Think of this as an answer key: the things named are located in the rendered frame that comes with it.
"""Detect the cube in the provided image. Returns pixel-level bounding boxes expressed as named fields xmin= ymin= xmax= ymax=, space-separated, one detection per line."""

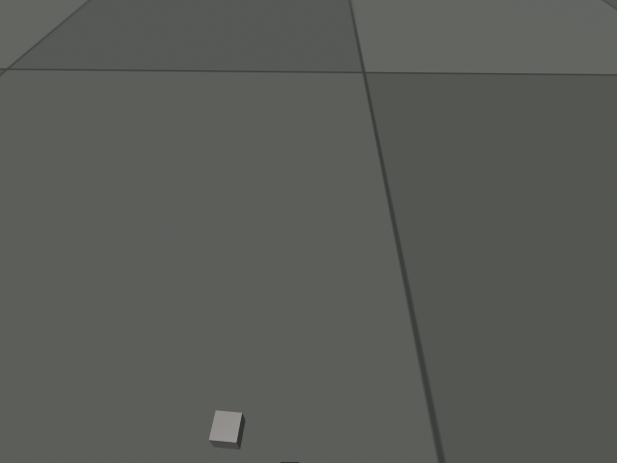
xmin=209 ymin=410 xmax=245 ymax=449

